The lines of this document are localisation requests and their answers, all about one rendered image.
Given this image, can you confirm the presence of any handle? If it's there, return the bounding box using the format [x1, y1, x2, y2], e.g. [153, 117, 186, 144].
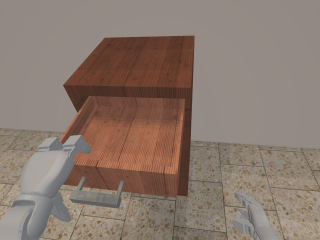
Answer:
[69, 176, 125, 209]

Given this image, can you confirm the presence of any robot left forearm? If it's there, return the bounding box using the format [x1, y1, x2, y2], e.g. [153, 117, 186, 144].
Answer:
[0, 193, 54, 240]

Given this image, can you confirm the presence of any robot left hand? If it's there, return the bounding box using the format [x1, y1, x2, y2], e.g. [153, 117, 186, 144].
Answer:
[20, 135, 91, 222]

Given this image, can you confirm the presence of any cabinet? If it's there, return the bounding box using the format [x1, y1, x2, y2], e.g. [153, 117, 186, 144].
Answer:
[63, 35, 195, 197]

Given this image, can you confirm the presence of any robot right forearm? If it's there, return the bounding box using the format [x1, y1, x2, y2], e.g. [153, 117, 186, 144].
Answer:
[253, 226, 282, 240]

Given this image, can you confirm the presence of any robot right hand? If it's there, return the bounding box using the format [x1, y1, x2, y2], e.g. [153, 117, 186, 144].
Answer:
[232, 191, 272, 237]

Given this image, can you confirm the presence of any drawer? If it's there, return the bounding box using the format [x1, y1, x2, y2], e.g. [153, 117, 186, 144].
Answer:
[27, 96, 185, 198]

